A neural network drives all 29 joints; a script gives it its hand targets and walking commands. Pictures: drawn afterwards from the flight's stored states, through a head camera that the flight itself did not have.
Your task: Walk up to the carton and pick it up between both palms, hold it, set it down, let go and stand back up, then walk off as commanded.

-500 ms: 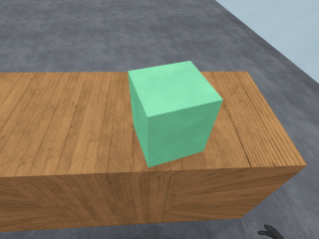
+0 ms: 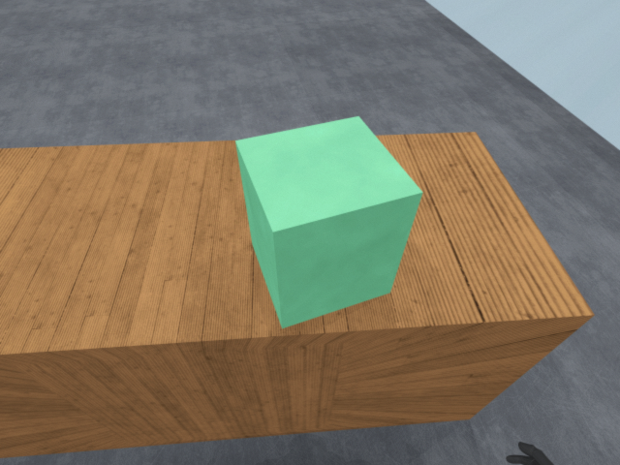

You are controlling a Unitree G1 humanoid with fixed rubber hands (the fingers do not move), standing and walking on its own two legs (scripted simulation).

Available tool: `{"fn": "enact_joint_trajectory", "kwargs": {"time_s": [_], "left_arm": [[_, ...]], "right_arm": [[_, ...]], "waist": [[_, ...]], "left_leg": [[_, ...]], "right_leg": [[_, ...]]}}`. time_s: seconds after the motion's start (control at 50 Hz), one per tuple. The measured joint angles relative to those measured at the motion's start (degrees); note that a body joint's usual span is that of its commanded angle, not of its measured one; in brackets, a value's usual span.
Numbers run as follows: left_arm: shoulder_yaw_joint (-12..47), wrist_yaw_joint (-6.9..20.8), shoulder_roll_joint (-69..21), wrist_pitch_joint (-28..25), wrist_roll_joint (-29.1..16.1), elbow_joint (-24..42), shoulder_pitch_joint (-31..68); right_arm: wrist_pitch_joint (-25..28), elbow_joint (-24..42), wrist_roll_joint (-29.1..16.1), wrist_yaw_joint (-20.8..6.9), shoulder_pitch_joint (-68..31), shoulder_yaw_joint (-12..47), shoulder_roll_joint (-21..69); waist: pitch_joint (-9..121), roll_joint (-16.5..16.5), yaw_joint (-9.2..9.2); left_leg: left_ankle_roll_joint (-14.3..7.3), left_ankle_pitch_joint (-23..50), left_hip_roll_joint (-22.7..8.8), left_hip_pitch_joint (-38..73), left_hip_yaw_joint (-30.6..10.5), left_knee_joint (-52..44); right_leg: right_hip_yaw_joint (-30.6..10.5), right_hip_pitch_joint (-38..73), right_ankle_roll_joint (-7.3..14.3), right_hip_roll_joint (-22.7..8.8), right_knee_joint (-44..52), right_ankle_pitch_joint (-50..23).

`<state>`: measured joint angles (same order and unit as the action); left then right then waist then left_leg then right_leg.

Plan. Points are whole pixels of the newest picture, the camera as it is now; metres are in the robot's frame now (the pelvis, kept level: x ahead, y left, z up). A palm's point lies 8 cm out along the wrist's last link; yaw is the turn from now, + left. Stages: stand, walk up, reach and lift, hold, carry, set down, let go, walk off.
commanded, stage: stand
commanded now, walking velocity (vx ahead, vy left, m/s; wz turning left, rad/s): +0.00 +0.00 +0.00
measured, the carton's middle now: (319, 223) +0.47 -0.01 +0.01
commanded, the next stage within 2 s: walk off in 0.60 s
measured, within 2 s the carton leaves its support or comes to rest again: neither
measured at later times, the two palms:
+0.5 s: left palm out of the picture +0.10 +0.28 -0.12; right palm out of the picture +0.10 -0.30 -0.10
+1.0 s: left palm out of the picture +0.12 +0.29 -0.12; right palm out of the picture +0.12 -0.34 -0.11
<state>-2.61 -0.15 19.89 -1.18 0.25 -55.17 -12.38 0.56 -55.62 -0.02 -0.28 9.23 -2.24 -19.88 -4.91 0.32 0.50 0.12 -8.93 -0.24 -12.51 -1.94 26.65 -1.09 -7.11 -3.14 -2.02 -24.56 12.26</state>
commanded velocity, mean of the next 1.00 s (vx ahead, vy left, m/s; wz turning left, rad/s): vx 0.00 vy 0.00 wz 0.00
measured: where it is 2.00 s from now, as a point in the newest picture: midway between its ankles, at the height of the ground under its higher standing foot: outside the picture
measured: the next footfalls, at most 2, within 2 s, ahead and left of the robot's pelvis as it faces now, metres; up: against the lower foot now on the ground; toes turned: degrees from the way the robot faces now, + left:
left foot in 1.28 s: -0.05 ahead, +0.07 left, +0.00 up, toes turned -6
right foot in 1.66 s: -0.14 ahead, -0.12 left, +0.00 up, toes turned -8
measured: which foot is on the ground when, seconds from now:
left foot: down 0.00-1.00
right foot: down 0.00-1.00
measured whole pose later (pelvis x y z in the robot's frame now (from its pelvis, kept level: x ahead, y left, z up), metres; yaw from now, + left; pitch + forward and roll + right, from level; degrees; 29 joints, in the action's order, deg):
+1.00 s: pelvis -0.01 -0.01 -0.03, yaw -4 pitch -2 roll +1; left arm -6.4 0.2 21.5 1.2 2.1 -47.9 -9.6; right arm -1.3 -45.7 -0.1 2.0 5.0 -3.9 -23.4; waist -6.5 1.3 -0.5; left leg 1.0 -15.7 -1.4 -22.7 2.4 40.7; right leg -4.0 -21.0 1.6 -1.0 -44.7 22.4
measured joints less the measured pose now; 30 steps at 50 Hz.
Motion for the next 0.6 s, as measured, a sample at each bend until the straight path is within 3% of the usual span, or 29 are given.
{"fn": "enact_joint_trajectory", "kwargs": {"time_s": [0.6], "left_arm": [[0.18, -0.41, -1.04, -0.05, -0.46, -3.19, 2.77]], "right_arm": [[0.29, -2.95, -0.24, 0.88, -1.64, 0.57, 0.59]], "waist": [[-0.14, 0.39, -0.03]], "left_leg": [[0.56, -0.40, -0.40, 3.16, 0.35, -3.23]], "right_leg": [[-0.63, 2.86, 0.46, 0.27, 3.14, 0.21]]}}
